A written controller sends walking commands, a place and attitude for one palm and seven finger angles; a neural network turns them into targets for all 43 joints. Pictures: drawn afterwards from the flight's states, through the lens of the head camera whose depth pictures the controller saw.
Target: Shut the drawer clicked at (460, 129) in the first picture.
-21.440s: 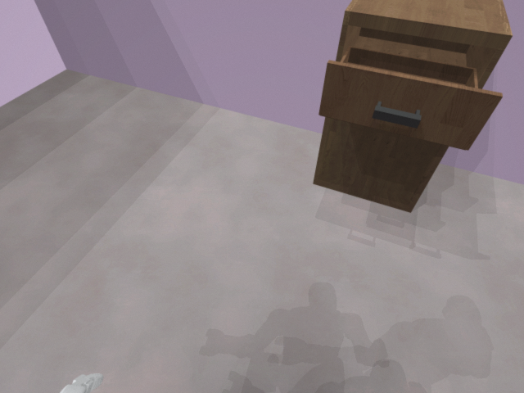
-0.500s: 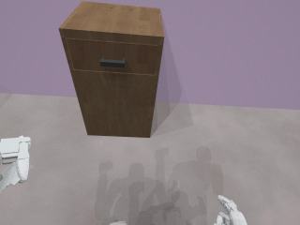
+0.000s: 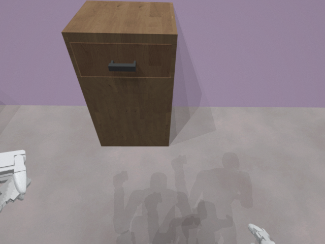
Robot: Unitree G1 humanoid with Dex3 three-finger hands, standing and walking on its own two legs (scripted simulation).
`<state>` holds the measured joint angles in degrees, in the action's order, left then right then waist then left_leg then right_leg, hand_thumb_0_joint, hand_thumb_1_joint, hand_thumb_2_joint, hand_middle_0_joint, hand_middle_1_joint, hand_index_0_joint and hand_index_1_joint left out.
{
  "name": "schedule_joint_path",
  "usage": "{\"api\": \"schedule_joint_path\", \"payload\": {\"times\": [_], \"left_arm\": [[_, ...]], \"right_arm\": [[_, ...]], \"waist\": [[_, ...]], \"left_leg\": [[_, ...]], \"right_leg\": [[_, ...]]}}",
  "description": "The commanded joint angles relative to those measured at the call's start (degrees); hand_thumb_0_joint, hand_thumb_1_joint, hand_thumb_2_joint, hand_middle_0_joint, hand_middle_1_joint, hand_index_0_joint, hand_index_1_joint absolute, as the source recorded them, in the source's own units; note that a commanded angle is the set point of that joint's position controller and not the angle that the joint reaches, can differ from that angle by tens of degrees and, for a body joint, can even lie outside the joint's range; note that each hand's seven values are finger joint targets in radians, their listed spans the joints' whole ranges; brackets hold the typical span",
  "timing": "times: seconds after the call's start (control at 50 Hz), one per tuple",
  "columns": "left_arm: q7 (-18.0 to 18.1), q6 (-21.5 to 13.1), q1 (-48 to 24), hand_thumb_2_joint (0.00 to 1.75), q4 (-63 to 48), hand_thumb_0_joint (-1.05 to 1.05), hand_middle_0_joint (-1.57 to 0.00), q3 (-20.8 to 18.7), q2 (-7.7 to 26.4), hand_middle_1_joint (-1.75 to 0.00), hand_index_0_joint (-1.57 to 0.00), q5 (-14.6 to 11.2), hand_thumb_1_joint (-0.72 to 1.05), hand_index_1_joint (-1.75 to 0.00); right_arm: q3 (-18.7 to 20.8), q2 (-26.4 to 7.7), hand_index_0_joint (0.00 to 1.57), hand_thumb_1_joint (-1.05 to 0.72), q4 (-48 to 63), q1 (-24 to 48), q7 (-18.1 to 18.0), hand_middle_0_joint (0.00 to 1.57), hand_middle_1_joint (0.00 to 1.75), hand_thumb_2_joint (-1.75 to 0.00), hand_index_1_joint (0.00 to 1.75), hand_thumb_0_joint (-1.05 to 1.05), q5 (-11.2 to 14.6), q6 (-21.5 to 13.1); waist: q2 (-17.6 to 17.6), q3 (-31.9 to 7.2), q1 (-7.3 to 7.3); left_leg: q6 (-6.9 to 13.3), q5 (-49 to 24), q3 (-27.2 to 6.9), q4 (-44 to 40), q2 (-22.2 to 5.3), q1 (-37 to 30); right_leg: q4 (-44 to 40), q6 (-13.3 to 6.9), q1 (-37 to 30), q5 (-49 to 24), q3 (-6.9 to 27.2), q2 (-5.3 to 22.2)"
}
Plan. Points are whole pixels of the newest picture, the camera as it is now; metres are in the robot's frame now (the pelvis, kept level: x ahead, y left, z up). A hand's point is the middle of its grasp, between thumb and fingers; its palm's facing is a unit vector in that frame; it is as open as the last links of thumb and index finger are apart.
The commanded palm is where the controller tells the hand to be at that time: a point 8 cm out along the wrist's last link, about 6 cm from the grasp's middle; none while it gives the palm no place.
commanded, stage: stop stepping back and stand still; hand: left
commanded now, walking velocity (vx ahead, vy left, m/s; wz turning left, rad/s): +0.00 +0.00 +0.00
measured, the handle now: (123, 64) +0.89 +0.23 -0.04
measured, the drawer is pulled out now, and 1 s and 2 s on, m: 0.00 0.00 0.00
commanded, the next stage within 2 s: let the arm hang, fingers relaxed in 0.36 s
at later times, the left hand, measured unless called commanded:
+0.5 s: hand (42, 176) +0.21 +0.24 +0.13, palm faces +0.28 -0.82 -0.50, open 3.2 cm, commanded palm none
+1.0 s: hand out of the picture -0.05 +0.22 -0.16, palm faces +0.03 -0.96 -0.26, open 4.9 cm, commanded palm none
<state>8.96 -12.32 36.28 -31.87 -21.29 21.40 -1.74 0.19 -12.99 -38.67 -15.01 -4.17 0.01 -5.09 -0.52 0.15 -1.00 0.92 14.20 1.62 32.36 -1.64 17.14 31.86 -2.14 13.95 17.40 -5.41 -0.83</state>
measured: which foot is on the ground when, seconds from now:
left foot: down 0.00-1.00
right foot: down 0.00-1.00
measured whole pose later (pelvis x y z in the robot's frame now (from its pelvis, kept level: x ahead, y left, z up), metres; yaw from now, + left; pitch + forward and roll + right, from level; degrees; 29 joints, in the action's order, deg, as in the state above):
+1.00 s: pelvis -0.01 +0.01 +0.01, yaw +1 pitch -1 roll -1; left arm 0.8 0.9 17.4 65.1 -0.6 14.1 0.4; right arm -0.3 -11.1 -63.6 -16.5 -0.8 -0.9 1.9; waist -0.6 4.7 0.5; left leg 1.2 9.8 0.9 24.7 0.1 13.9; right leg 23.1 -1.3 9.7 12.4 -6.3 0.5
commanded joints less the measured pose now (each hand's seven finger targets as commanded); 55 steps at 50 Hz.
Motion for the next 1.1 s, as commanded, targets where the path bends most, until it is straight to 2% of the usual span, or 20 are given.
{"api": "schedule_joint_path", "payload": {"times": [0.0, 0.04, 0.12, 0.16, 0.24, 0.34, 0.42, 0.44, 0.46, 0.48, 0.52, 0.56, 0.6, 0.64, 0.7, 0.74, 0.8, 0.86, 1.04, 1.08], "left_arm": [[0.5, -4.3, -2.0, 0.90, -13.6, 0.00, -1.40, -6.0, 9.7, -1.60, -1.40, 0.5, 0.90, -1.60], [0.6, -4.7, -3.4, 0.90, -14.5, 0.00, -1.40, -6.6, 10.4, -1.60, -1.40, 0.9, 0.90, -1.60], [0.5, -4.4, 0.9, 0.90, -10.7, 0.00, -1.40, -6.8, 9.3, -1.60, -1.40, 0.1, 0.90, -1.60], [0.3, -4.0, 2.1, 0.90, -9.8, 0.00, -1.40, -6.5, 8.8, -1.60, -1.40, -0.5, 0.90, -1.60], [0.4, -3.2, 2.3, 0.90, -10.3, 0.00, -1.40, -6.6, 9.1, -1.60, -1.40, -1.0, 0.90, -1.60], [0.4, -2.5, 0.6, 0.90, -10.9, 0.00, -1.40, -5.9, 9.2, -1.60, -1.40, -1.0, 0.90, -1.60], [0.4, -2.3, -0.1, 0.90, -10.4, 0.00, -1.40, -5.4, 8.7, -1.60, -1.40, -0.9, 0.90, -1.60], [-7.2, 4.2, -8.8, 0.90, 37.3, 0.00, -1.40, 17.3, 3.1, -1.60, -1.40, 3.1, 0.90, -1.60], [-8.7, 9.3, -10.5, 0.90, 37.4, 0.00, -1.36, 14.4, 3.1, -1.56, -1.36, 3.4, 0.90, -1.56], [-8.8, 10.4, -11.4, 0.90, 40.0, 0.00, -1.32, 14.5, 1.7, -1.51, -1.32, 3.8, 0.90, -1.51], [-8.9, 10.8, -15.2, 0.90, 46.3, 0.00, -1.24, 15.5, 1.9, -1.43, -1.24, 3.7, 0.90, -1.43], [-8.7, 11.0, -19.0, 0.90, 53.4, 0.00, -1.16, 16.3, 3.0, -1.34, -1.16, 3.7, 0.90, -1.34], [-8.3, 11.6, -21.9, 0.90, 61.4, 0.00, -1.08, 17.1, 3.1, -1.25, -1.08, 3.3, 0.90, -1.25], [-8.0, 12.3, -23.9, 0.90, 68.1, 0.00, -1.00, 18.2, 2.4, -1.17, -1.00, 3.0, 0.90, -1.17], [-8.0, 12.5, -22.9, 0.90, 77.4, 0.00, -0.88, 19.3, 0.8, -1.04, -0.88, 2.6, 0.90, -1.04], [-8.0, 12.2, -22.2, 0.90, 81.9, 0.00, -0.80, 19.4, 0.8, -0.95, -0.80, 2.6, 0.90, -0.95], [-8.0, 12.0, -21.1, 0.90, 87.0, 0.00, -0.68, 19.1, -0.7, -0.82, -0.68, 2.4, 0.90, -0.82], [-8.0, 11.7, -21.0, 0.90, 90.4, 0.00, -0.56, 19.5, -0.7, -0.69, -0.56, 2.2, 0.90, -0.69], [-7.6, 11.8, -19.2, 0.90, 95.8, 0.00, -0.20, 19.8, -1.6, -0.30, -0.20, 2.3, 0.90, -0.30], [-7.6, 11.8, -19.5, 0.90, 96.1, 0.00, -0.20, 19.8, -1.9, -0.30, -0.20, 2.2, 0.90, -0.30]], "right_arm": [[1.6, -5.5, 0.20, -0.90, 10.5, 8.3, -1.1, 0.20, 0.30, -0.90, 0.30, 0.00, 0.0, -4.8], [1.5, -5.3, 0.20, -0.90, 10.6, 8.4, -1.1, 0.20, 0.30, -0.90, 0.30, 0.00, -0.2, -5.2], [2.3, -5.4, 0.20, -0.90, 11.1, 7.1, -0.5, 0.20, 0.30, -0.90, 0.30, 0.00, 0.3, -5.0], [2.3, -5.1, 0.20, -0.90, 11.4, 7.3, -0.3, 0.20, 0.30, -0.90, 0.30, 0.00, 0.5, -4.3], [2.3, -5.0, 0.20, -0.90, 12.2, 8.0, -0.4, 0.20, 0.30, -0.90, 0.30, 0.00, 0.5, -3.0], [1.9, -5.1, 0.20, -0.90, 13.0, 8.9, -0.8, 0.20, 0.30, -0.90, 0.30, 0.00, 0.4, -2.2], [1.8, -5.1, 0.20, -0.90, 13.0, 8.8, -1.0, 0.20, 0.30, -0.90, 0.30, 0.00, 0.4, -1.9], [4.7, -13.2, 0.20, -0.90, -0.4, 11.8, 4.5, 0.20, 0.30, -0.90, 0.30, 0.00, 0.7, -5.8], [5.3, -14.6, 0.20, -0.90, 0.1, 7.1, 5.0, 0.20, 0.30, -0.90, 0.30, 0.00, 1.0, -1.5], [4.5, -11.8, 0.20, -0.90, 0.2, 6.0, 5.0, 0.20, 0.30, -0.90, 0.30, 0.00, 0.5, 0.1], [3.3, -11.2, 0.20, -0.90, 0.3, 6.3, 4.8, 0.20, 0.30, -0.90, 0.30, 0.00, -0.4, 1.6], [3.0, -11.2, 0.20, -0.90, -1.0, 6.2, 4.6, 0.20, 0.30, -0.90, 0.30, 0.00, -1.0, 2.8], [2.6, -10.4, 0.20, -0.90, -3.4, 6.5, 4.4, 0.20, 0.30, -0.90, 0.30, 0.00, -1.4, 4.0], [1.7, -9.6, 0.20, -0.90, -6.0, 6.5, 4.2, 0.20, 0.30, -0.90, 0.30, 0.00, -1.5, 4.8], [0.8, -8.2, 0.20, -0.90, -10.3, 6.6, 3.8, 0.20, 0.30, -0.90, 0.30, 0.00, -1.5, 5.1], [0.8, -7.6, 0.20, -0.90, -12.9, 5.0, 3.5, 0.20, 0.30, -0.90, 0.30, 0.00, -1.3, 5.2], [1.0, -6.3, 0.20, -0.90, -16.4, 2.7, 3.0, 0.20, 0.30, -0.90, 0.30, 0.00, -1.4, 5.3], [1.3, -6.3, 0.20, -0.90, -19.1, 0.4, 2.8, 0.20, 0.30, -0.90, 0.30, 0.00, -1.1, 5.3], [1.4, -5.2, 0.20, -0.90, -23.7, -2.2, 2.4, 0.20, 0.30, -0.90, 0.30, 0.00, -0.9, 5.2], [1.3, -4.6, 0.20, -0.90, -24.3, -2.7, 2.4, 0.20, 0.30, -0.90, 0.30, 0.00, -0.9, 5.2]], "waist": [[-6.9, -1.8, 0.75], [-9.7, -1.4, 1.24], [-1.3, -5.9, 0.99], [0.6, -6.8, 0.53], [0.4, -8.0, 0.36], [-1.4, -5.8, 0.60], [-0.6, -5.0, 0.66], [-1.9, -2.8, -1.78], [-1.4, -5.1, -0.52], [2.0, -6.1, 0.06], [8.8, -4.8, 0.68], [11.4, -4.9, 0.61], [8.0, -3.7, 0.44], [1.0, -1.9, 0.64], [-5.9, 0.0, 1.38], [-5.3, 0.0, 1.36], [-7.8, -0.9, 1.16], [-2.6, -0.4, 0.73], [-0.2, 3.1, 0.98], [1.1, 3.5, 0.82]], "left_leg": [[3.2, -9.4, -10.2, -12.5, -7.5, -3.5], [3.2, -9.9, -11.5, -14.5, -8.3, -0.4], [1.4, -14.6, -5.1, -7.8, -4.6, -3.1], [0.5, -14.8, -3.2, -5.3, -3.2, -4.0], [0.3, -16.0, -2.1, -4.9, -2.8, -5.6], [0.6, -16.6, -3.3, -7.2, -3.3, -6.1], [0.7, -13.1, -3.1, -7.6, -3.0, -5.9], [0.8, -22.1, -3.9, 0.9, -5.5, -5.5], [1.2, -20.3, -4.9, -0.5, -5.3, -4.1], [2.1, -16.6, -6.2, -0.7, -5.5, -2.1], [3.0, -12.5, -7.7, -0.6, -4.6, 0.7], [2.3, -12.7, -6.3, 0.0, -2.7, -0.1], [1.7, -13.1, -5.6, -1.1, -2.0, -1.8], [1.7, -13.1, -7.5, -5.7, -3.2, -1.5], [1.8, -5.9, -8.6, -10.8, -3.9, 0.1], [1.5, -4.2, -8.2, -11.3, -3.5, -0.9], [1.3, -1.3, -7.3, -12.0, -3.5, -2.5], [1.5, -2.4, -7.1, -12.2, -4.0, -4.3], [1.8, -1.7, -7.1, -14.3, -4.2, -4.4], [1.8, -1.8, -7.0, -14.6, -4.2, -4.5]], "right_leg": [[-3.5, 2.4, 0.6, -4.8, 5.6, 3.8], [-1.7, 2.5, -2.6, -5.3, 4.4, 2.7], [-7.1, 1.7, -6.3, -16.0, 7.7, 4.9], [-8.5, 1.0, -6.3, -20.9, 9.7, 6.7], [-8.6, 1.1, -6.3, -25.1, 9.5, 7.2], [-9.1, 1.6, -4.8, -20.1, 7.9, 5.8], [-11.0, 1.6, -4.2, -16.3, 8.2, 5.8], [-1.9, 0.3, 4.5, -21.5, 4.0, 9.0], [-3.1, 0.2, 3.4, -17.4, 6.7, 9.0], [-2.6, 0.0, 2.6, -14.4, 5.5, 8.1], [-3.3, -0.7, 1.4, -13.0, 6.4, 8.3], [-4.4, -2.4, -0.3, -16.2, 7.9, 10.1], [-5.2, -2.8, -0.3, -16.0, 8.1, 10.5], [-5.9, -1.6, -1.2, -8.9, 6.7, 8.2], [-9.6, -0.6, -3.7, -1.6, 7.2, 6.9], [-11.7, -1.0, -4.4, -1.2, 7.4, 7.1], [-13.7, -1.5, -4.7, -0.6, 7.4, 7.4], [-14.9, -1.6, -3.9, -1.0, 6.7, 7.6], [-14.8, -1.3, -2.2, -0.1, 5.9, 7.2], [-14.7, -1.2, -2.0, 0.0, 5.9, 7.3]]}}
